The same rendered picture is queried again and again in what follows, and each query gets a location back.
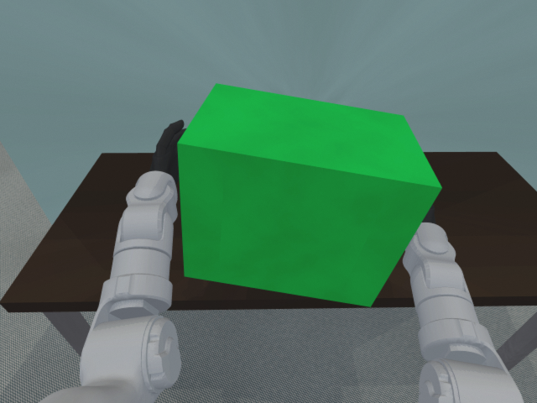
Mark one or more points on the left robot upper arm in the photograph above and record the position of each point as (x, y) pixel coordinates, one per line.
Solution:
(126, 361)

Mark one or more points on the right robot forearm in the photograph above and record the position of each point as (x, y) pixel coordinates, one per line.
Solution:
(449, 327)

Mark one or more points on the table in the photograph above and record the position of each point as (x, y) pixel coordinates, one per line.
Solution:
(487, 209)

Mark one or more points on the left robot forearm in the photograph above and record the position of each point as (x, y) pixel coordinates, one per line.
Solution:
(139, 284)

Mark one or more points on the right robot hand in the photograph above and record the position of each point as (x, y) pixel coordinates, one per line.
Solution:
(430, 216)

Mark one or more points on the right robot upper arm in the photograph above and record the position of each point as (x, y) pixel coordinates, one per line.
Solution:
(452, 381)

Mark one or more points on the carton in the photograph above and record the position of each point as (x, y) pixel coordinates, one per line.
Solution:
(299, 196)

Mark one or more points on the left robot hand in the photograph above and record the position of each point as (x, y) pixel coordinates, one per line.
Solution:
(165, 158)

